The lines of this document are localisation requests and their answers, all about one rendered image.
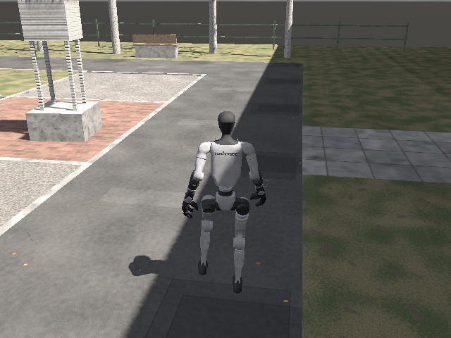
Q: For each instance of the humanoid robot torso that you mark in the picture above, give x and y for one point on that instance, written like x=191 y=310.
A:
x=226 y=162

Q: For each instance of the robot left upper arm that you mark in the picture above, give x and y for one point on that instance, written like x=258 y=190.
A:
x=203 y=149

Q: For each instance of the right robot forearm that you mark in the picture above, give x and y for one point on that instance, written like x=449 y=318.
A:
x=259 y=186

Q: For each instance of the robot right hand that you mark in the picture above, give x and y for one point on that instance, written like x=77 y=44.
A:
x=256 y=196

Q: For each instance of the left robot forearm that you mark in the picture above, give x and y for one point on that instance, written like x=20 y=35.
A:
x=192 y=188

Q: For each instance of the robot right upper arm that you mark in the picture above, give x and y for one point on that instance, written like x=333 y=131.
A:
x=248 y=149

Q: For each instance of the robot left hand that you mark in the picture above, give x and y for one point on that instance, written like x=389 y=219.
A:
x=187 y=208

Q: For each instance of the left robot shin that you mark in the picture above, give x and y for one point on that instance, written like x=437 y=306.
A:
x=204 y=243

